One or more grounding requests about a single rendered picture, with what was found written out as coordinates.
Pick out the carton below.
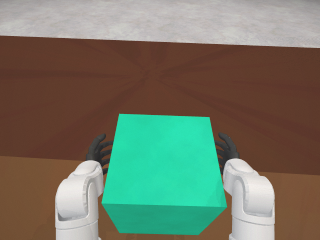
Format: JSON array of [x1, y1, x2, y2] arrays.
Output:
[[101, 114, 227, 235]]

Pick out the left robot hand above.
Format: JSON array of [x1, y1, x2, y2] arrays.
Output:
[[85, 133, 114, 175]]

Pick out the robot right forearm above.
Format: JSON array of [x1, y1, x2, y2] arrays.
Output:
[[223, 158, 275, 240]]

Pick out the right robot hand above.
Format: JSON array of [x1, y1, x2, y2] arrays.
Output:
[[214, 132, 240, 175]]

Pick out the robot left forearm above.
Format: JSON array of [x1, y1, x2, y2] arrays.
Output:
[[55, 160, 104, 240]]

